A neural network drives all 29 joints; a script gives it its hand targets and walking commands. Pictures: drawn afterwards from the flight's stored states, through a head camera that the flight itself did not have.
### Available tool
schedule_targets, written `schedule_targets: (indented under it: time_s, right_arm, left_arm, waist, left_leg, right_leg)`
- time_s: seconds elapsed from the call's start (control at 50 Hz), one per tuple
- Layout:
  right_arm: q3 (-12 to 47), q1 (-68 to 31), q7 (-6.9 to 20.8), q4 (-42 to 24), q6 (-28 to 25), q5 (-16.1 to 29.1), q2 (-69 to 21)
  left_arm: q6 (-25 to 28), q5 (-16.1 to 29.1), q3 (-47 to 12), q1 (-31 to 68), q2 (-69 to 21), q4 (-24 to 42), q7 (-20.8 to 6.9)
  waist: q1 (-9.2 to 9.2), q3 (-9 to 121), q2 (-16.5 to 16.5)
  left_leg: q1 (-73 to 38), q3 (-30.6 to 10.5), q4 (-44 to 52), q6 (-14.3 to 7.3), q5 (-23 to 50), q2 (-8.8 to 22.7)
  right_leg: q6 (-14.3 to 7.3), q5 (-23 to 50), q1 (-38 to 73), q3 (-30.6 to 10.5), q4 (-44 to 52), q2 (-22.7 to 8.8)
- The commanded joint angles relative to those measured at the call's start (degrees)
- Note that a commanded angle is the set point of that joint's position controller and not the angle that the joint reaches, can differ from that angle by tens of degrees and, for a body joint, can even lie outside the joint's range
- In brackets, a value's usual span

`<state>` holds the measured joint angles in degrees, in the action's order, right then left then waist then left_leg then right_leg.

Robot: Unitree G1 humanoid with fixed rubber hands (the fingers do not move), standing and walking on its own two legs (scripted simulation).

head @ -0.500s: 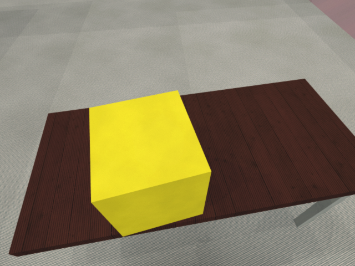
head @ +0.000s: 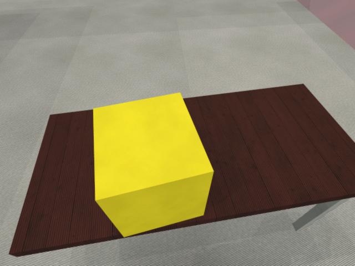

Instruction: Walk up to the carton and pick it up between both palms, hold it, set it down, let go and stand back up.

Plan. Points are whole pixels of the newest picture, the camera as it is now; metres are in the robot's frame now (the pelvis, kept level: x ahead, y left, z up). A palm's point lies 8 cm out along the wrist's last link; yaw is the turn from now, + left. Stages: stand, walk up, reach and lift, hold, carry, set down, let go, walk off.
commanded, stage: walk up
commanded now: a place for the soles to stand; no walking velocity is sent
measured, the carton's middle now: (151, 165) +0.39 +0.09 -0.06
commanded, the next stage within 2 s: reach and lift in 0.10 s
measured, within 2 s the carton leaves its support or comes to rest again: neither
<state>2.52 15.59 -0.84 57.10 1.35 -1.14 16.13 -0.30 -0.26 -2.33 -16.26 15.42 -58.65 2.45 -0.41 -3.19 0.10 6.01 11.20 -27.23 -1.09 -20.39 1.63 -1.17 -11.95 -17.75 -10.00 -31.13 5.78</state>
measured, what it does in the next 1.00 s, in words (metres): stands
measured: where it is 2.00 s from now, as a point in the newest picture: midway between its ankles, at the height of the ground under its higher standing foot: outside the picture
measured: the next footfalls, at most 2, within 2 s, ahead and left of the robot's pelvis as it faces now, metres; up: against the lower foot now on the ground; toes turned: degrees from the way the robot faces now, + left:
none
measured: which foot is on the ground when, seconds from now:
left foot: down 0.00-1.00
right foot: down 0.00-1.00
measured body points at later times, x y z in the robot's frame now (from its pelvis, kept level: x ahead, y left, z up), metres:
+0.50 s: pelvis -0.03 +0.00 -0.03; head +0.00 +0.01 +0.42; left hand +0.10 +0.28 -0.12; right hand +0.16 -0.24 -0.13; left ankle -0.06 +0.10 -0.73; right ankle +0.05 -0.10 -0.73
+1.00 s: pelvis -0.02 -0.01 -0.01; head +0.01 +0.01 +0.44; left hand +0.13 +0.26 -0.11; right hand +0.16 -0.22 -0.10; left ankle -0.06 +0.10 -0.73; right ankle +0.05 -0.10 -0.73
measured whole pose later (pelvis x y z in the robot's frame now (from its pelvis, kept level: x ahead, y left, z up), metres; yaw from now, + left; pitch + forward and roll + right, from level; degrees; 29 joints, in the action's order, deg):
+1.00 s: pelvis -0.02 -0.01 -0.01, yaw +10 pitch -3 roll -1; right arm -1.4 9.8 -0.5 40.9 -7.7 2.0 9.1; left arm -14.4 -4.2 5.4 -4.0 13.4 -31.7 -1.5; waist -1.2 -7.1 -1.2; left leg 12.1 0.9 -35.9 0.1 -21.3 1.8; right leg -2.2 -12.4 -17.0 2.8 -31.9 2.3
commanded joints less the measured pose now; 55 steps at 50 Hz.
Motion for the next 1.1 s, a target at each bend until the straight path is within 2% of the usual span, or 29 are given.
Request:
schedule_targets:
  time_s: [0.0, 0.04, 0.06, 0.08, 0.1, 0.12, 0.14, 0.18, 0.22, 0.26, 0.3, 0.36, 0.38, 0.4, 0.46, 0.48, 0.54, 0.56, 0.6, 0.66, 0.68, 0.7, 0.74, 0.8, 0.86, 0.88, 0.98, 1.04, 1.08]
  right_arm:
    - [-1.22, 4.86, -0.29, -0.31, -0.14, -0.07, 5.73]
    - [-1.27, 4.98, -0.29, -0.19, 0.05, -0.35, 5.54]
    - [-1.43, 3.51, -0.37, -0.58, 0.06, -0.15, 5.95]
    - [-1.66, 3.66, -0.24, -0.74, 0.00, 0.04, 6.09]
    - [-8.91, -38.28, 2.44, -10.37, -4.08, -3.38, 5.23]
    - [-12.61, -31.93, 4.66, -10.43, -2.95, -4.86, 5.30]
    - [-14.03, -29.49, 5.79, -13.83, -2.17, -5.52, 7.15]
    - [-12.65, -22.37, 6.24, -15.69, 3.00, -2.78, 6.98]
    - [-9.54, -15.42, 5.00, -16.18, 8.09, 4.32, 5.93]
    - [-6.61, -8.34, 3.34, -12.80, 10.92, 8.91, 7.88]
    - [-5.26, -7.70, 2.07, -13.80, 11.54, 10.57, 10.27]
    - [-6.23, -10.27, 1.39, -16.24, 8.38, 8.02, 9.09]
    - [-5.78, -10.52, 1.51, -16.76, 7.29, 6.82, 7.09]
    - [-6.93, -11.83, 1.98, -17.24, 6.24, 5.56, 6.02]
    - [-7.74, -17.14, 3.62, -20.69, 3.66, 2.31, 1.63]
    - [-8.79, -18.27, 4.15, -20.56, 3.10, 1.50, 0.70]
    - [-10.75, -20.02, 5.09, -21.01, 0.94, 0.59, 2.65]
    - [-10.20, -17.76, 5.06, -21.21, 0.69, 1.34, 3.08]
    - [-9.73, -16.53, 4.44, -21.75, -0.20, 2.60, 3.29]
    - [-8.70, -15.22, 2.41, -22.45, -1.38, 2.91, 1.54]
    - [-8.19, -14.08, 1.59, -23.37, -1.77, 2.77, 0.93]
    - [-7.68, -12.67, 0.85, -24.22, -2.21, 2.58, -0.52]
    - [-6.87, -11.66, -0.43, -26.07, -3.24, 3.01, -1.64]
    - [-6.33, -8.82, -1.02, -24.26, -5.28, 3.30, -1.52]
    - [-4.29, -6.52, -0.58, -21.18, -7.58, 3.58, -2.72]
    - [-4.66, -5.64, -0.30, -20.51, -8.55, 3.52, -3.12]
    - [-5.64, -7.57, 1.16, -17.57, -12.53, 2.79, -4.24]
    - [-6.14, -9.21, 1.39, -16.95, -14.77, 2.61, -5.34]
    - [-6.44, -9.74, 1.24, -16.87, -15.87, 2.78, -5.43]
  left_arm:
    - [0.50, 0.39, 1.07, -1.60, 6.42, 2.13, 0.62]
    - [0.49, -0.05, 1.48, -0.97, 7.43, 2.64, 0.42]
    - [0.41, 0.39, 1.62, -1.98, 7.34, 2.21, 0.39]
    - [0.26, 0.29, 1.63, -1.58, 7.61, 2.07, 0.47]
    - [-10.04, 0.06, 3.29, 43.48, 10.63, 15.10, -1.75]
    - [-16.35, 1.33, 3.23, 36.55, 12.59, 14.77, -1.11]
    - [-20.24, 0.89, 3.37, 34.68, 11.96, 18.53, -1.03]
    - [-29.07, 0.45, 2.18, 29.63, 8.04, 21.90, -2.78]
    - [-35.44, -3.25, 5.41, 22.11, 6.99, 25.18, -5.16]
    - [-39.54, -6.96, 8.98, 11.35, 7.44, 25.16, -7.38]
    - [-40.88, -8.68, 11.70, 5.95, 6.69, 30.49, -9.05]
    - [-37.53, -9.14, 10.00, 10.50, 5.81, 39.06, -8.72]
    - [-35.57, -8.97, 9.51, 12.87, 6.44, 40.57, -8.13]
    - [-33.80, -8.45, 7.60, 15.11, 6.72, 40.49, -7.38]
    - [-28.17, -7.67, 5.86, 21.92, 7.61, 38.11, -5.29]
    - [-26.79, -7.57, 5.14, 24.22, 7.34, 38.10, -4.66]
    - [-23.29, -7.13, 3.88, 24.19, 7.22, 38.07, -3.30]
    - [-22.61, -6.45, 4.10, 21.93, 7.85, 37.85, -3.18]
    - [-21.51, -5.74, 4.37, 20.13, 8.57, 36.40, -3.06]
    - [-21.15, -2.94, 5.94, 19.70, 8.24, 33.98, -3.03]
    - [-21.39, -2.05, 6.11, 19.22, 7.79, 33.25, -3.18]
    - [-21.30, -2.19, 7.39, 19.12, 7.82, 34.07, -3.29]
    - [-21.56, -0.76, 7.64, 17.26, 8.37, 33.35, -3.86]
    - [-19.78, -2.07, 8.90, 14.15, 6.66, 31.26, -4.34]
    - [-16.89, -3.81, 10.45, 12.72, 5.08, 31.48, -4.35]
    - [-15.64, -3.72, 9.80, 13.08, 4.67, 31.75, -4.34]
    - [-9.12, -4.68, 9.46, 16.87, 5.38, 31.92, -2.73]
    - [-5.05, -3.91, 9.11, 17.98, 5.46, 32.99, -1.99]
    - [-2.67, -1.60, 8.15, 17.90, 5.82, 32.20, -1.62]
  waist:
    - [-1.18, 1.19, -1.98]
    - [-1.50, 1.19, -1.80]
    - [-0.17, 1.62, -1.27]
    - [-1.31, 1.91, -2.27]
    - [-0.51, -2.61, -1.02]
    - [-0.37, -5.06, -1.70]
    - [-1.14, -3.30, -1.35]
    - [0.52, 7.00, -2.30]
    - [1.04, 14.65, -0.74]
    - [-0.78, 18.74, 0.54]
    - [-2.34, 19.98, -0.41]
    - [-3.27, 13.20, 0.07]
    - [-3.30, 8.65, 0.56]
    - [-4.09, 3.31, 1.25]
    - [-2.59, -6.13, 3.97]
    - [-3.23, -5.95, 7.55]
    - [-3.15, -2.87, 12.48]
    - [-3.23, 0.42, 13.33]
    - [-3.18, 4.84, 10.27]
    - [-1.77, 7.18, -0.16]
    - [-1.61, 7.68, -5.66]
    - [-1.08, 7.24, -7.13]
    - [-1.59, 7.50, -9.41]
    - [-1.91, 7.21, -4.44]
    - [-0.03, 6.98, 0.12]
    - [-0.87, 6.68, 1.13]
    - [-0.15, 1.41, 7.91]
    - [-0.25, 3.80, 8.03]
    - [-0.20, 4.17, 5.52]
  left_leg:
    - [-1.66, -6.61, 4.22, -2.97, 6.28, 6.59]
    - [-1.95, -6.58, 3.95, -2.44, 4.97, 6.20]
    - [-1.16, -6.38, 3.26, -2.62, 3.86, 5.70]
    - [-1.60, -6.73, 4.11, -2.60, 2.58, 5.65]
    - [26.34, -6.47, -8.03, 2.04, -3.39, 2.00]
    - [31.17, -4.22, -8.07, 1.22, -9.60, 1.36]
    - [31.50, -4.28, -8.59, 1.31, -10.23, 1.30]
    - [22.83, -4.07, -14.87, 2.89, -4.51, 1.04]
    - [21.31, -4.66, -16.22, 3.64, 1.70, 2.01]
    - [15.81, -7.53, -17.99, 4.13, 14.72, 2.99]
    - [10.64, -8.52, -16.31, 4.87, 20.42, 2.53]
    - [8.17, -7.71, -13.15, 5.63, 17.55, 1.36]
    - [9.58, -7.40, -12.73, 4.86, 13.30, 1.36]
    - [12.08, -8.19, -11.43, 3.81, 6.96, 2.09]
    - [25.83, -9.81, -6.00, -2.06, -12.73, 5.17]
    - [31.36, -10.00, -4.59, -3.52, -18.76, 6.23]
    - [45.18, -9.66, -1.71, -5.82, -25.04, 8.31]
    - [47.98, -8.33, -0.91, -6.08, -22.91, 8.82]
    - [48.95, -8.56, -3.48, -5.14, -16.16, 7.80]
    - [37.85, -9.85, -8.66, -2.11, -5.49, 4.65]
    - [32.54, -9.89, -11.42, -1.09, -2.34, 3.47]
    - [29.06, -9.10, -13.13, 0.41, -0.27, 1.65]
    - [21.66, -8.86, -11.91, 1.04, 3.30, 0.22]
    - [18.51, -9.72, -7.17, 0.77, 7.26, 0.30]
    - [17.35, -8.99, -4.35, 1.37, 10.94, 0.13]
    - [16.55, -9.07, -2.99, 1.59, 11.19, 0.23]
    - [19.91, -9.14, 3.69, -0.28, 0.71, 2.24]
    - [24.25, -8.49, 4.49, -0.97, -2.06, 2.57]
    - [25.31, -8.96, 3.66, -0.80, -1.88, 2.30]
  right_leg:
    - [-1.13, 13.25, -1.86, -7.69, 4.81, -7.40]
    - [-1.88, 14.00, -1.92, -8.81, 4.90, -7.80]
    - [-1.14, 13.53, -0.97, -9.31, 5.64, -7.83]
    - [-1.22, 12.19, -1.64, -9.78, 6.59, -8.10]
    - [-1.76, -6.27, -2.12, 8.30, -4.00, -9.55]
    - [-1.97, -15.23, -0.54, 8.93, -5.30, -8.49]
    - [-2.89, -17.51, 1.62, 7.67, -5.88, -8.24]
    - [-2.18, -8.91, 0.61, 5.80, -7.17, -9.08]
    - [-2.02, 7.81, 7.98, 6.22, -11.00, -8.29]
    - [-2.03, 23.58, 12.63, 8.68, -14.52, -6.56]
    - [-2.01, 27.68, 14.18, 9.92, -11.90, -5.06]
    - [-2.49, 21.36, 7.08, 11.47, -7.10, -4.42]
    - [-2.28, 13.96, 3.78, 11.82, -6.02, -4.43]
    - [-2.50, 5.82, 1.00, 11.01, -5.33, -4.64]
    - [-2.40, -7.00, 3.09, 9.89, -7.35, -5.24]
    - [-2.61, -8.86, 7.62, 9.99, -10.17, -4.58]
    - [-1.30, -4.13, 20.61, 10.80, -17.88, -1.94]
    - [-0.64, -2.07, 27.15, 11.18, -19.53, -0.72]
    - [-0.67, 1.72, 30.39, 9.77, -19.63, -0.78]
    - [-1.10, 1.98, 22.51, 6.84, -13.14, -4.01]
    - [-0.80, 0.69, 18.86, 5.33, -9.47, -5.91]
    - [-0.88, -0.84, 15.92, 3.81, -6.08, -7.47]
    - [0.01, 5.98, 12.50, 4.15, -2.71, -7.95]
    - [-0.24, 15.09, 13.32, 7.05, -1.91, -7.06]
    - [-1.40, 15.70, 18.33, 8.28, -0.17, -6.65]
    - [-1.41, 14.72, 18.16, 8.70, 0.55, -6.43]
    - [-1.97, 1.98, 17.97, 9.30, 1.28, -5.28]
    - [-1.53, 1.11, 21.27, 8.40, -0.15, -5.45]
    - [-1.65, 1.20, 21.80, 7.87, 0.03, -6.26]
